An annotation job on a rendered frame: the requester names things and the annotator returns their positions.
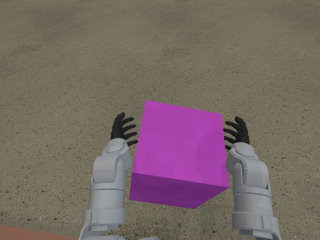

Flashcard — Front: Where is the carton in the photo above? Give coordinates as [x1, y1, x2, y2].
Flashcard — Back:
[129, 100, 229, 209]

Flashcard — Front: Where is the robot left forearm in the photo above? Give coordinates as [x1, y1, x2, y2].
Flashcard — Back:
[78, 138, 133, 240]

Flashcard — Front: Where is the robot right hand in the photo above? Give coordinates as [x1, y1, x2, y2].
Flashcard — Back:
[223, 116, 250, 150]

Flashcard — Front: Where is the robot right forearm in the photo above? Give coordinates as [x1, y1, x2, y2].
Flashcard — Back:
[225, 142, 282, 240]

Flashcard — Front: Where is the robot left hand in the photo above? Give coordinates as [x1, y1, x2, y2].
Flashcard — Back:
[110, 112, 138, 146]

